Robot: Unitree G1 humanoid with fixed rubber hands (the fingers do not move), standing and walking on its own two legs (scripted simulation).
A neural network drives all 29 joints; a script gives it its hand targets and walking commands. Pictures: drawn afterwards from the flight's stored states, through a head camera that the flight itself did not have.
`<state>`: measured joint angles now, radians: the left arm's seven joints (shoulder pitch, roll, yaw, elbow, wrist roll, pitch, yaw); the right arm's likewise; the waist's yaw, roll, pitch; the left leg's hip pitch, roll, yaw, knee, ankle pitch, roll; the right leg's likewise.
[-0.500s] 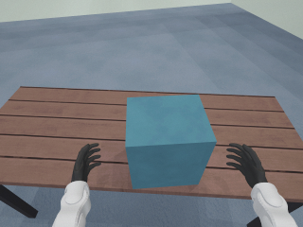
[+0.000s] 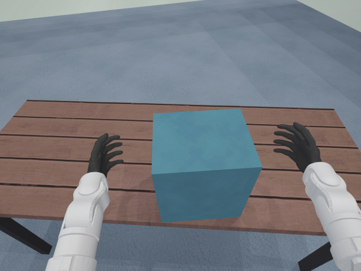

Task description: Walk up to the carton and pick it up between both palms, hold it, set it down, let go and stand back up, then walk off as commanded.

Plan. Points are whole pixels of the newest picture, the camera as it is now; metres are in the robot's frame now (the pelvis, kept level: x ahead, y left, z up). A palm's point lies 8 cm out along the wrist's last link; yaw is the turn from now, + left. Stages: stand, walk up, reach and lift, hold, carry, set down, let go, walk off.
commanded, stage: reach and lift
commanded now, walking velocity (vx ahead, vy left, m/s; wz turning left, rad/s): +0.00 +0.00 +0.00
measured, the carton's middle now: (199, 168) +0.41 -0.01 -0.05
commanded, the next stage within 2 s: none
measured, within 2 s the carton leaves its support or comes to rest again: neither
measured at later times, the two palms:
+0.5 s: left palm (93, 133) +0.38 +0.23 +0.12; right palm (297, 115) +0.43 -0.22 +0.14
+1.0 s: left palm (100, 151) +0.38 +0.24 +0.05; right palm (276, 128) +0.44 -0.19 +0.09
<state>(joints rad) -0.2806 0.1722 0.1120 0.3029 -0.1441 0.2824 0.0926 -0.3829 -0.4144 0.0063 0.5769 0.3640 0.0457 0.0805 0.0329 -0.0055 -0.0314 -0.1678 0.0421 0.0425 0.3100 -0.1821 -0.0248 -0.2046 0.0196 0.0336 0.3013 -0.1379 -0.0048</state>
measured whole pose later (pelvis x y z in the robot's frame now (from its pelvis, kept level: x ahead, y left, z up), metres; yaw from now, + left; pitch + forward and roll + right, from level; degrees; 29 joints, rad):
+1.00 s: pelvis +0.00 +0.00 +0.00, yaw +2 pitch +11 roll -1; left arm -0.70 0.22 0.11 0.92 -0.11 0.06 0.07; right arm -0.84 -0.38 0.07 1.15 0.35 -0.06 0.07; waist 0.05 -0.02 -0.12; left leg -0.39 0.04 -0.01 0.39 -0.19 -0.03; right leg -0.39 0.02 0.00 0.32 -0.13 0.00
